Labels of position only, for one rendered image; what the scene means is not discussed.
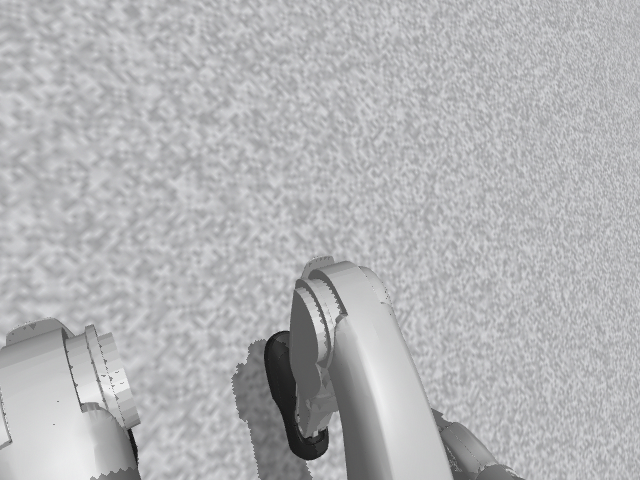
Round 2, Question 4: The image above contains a right robot hand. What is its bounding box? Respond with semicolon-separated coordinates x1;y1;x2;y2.
431;408;499;480

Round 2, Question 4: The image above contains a right robot foot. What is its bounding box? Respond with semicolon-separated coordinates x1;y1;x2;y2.
264;331;329;460

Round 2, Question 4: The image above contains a right robot arm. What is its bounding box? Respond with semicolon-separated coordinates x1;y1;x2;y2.
476;464;525;480

